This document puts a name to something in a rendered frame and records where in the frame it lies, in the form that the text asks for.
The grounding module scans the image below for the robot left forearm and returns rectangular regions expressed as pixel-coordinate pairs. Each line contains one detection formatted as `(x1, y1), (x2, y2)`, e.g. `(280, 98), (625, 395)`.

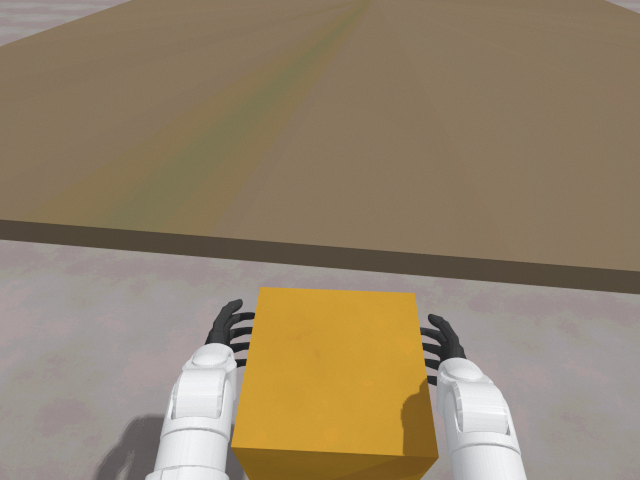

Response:
(145, 343), (237, 480)

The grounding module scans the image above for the robot right forearm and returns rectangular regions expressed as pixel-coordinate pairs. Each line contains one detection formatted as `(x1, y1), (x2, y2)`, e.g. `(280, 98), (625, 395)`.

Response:
(436, 358), (527, 480)

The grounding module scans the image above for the carton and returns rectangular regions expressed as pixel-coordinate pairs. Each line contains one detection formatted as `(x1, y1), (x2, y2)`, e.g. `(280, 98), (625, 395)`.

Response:
(231, 287), (439, 480)

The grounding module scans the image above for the robot right hand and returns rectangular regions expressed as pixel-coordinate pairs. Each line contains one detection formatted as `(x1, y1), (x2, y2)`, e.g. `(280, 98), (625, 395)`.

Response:
(420, 314), (467, 386)

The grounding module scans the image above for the robot left hand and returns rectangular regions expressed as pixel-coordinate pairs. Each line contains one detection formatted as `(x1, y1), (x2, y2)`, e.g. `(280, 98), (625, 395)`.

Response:
(205, 299), (255, 368)

